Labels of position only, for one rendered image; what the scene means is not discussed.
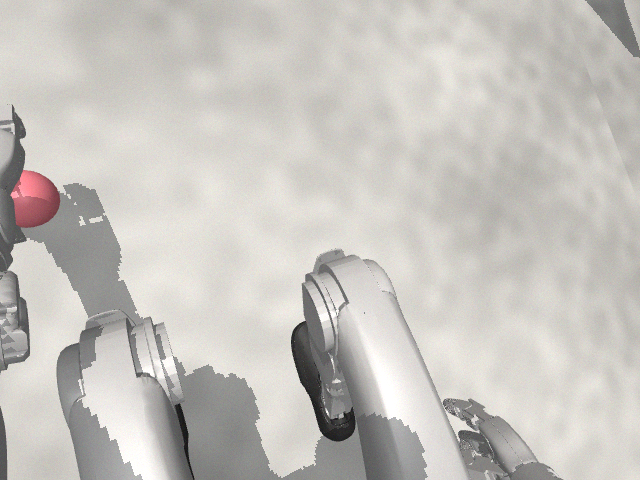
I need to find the right robot arm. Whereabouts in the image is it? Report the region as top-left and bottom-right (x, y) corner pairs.
(510, 462), (563, 480)

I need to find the ball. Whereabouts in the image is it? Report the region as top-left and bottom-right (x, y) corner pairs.
(10, 170), (60, 228)

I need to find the left robot hand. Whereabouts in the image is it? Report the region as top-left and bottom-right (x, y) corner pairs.
(0, 104), (27, 244)

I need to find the right robot foot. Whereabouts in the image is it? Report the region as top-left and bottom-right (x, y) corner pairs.
(291, 321), (355, 442)

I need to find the left robot arm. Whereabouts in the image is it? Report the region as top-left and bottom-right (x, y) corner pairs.
(0, 188), (30, 480)

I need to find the left robot foot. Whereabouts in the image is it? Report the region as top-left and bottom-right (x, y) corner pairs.
(175, 404), (195, 480)

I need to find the right robot hand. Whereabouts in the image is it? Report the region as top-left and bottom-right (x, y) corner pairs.
(443, 399), (539, 480)

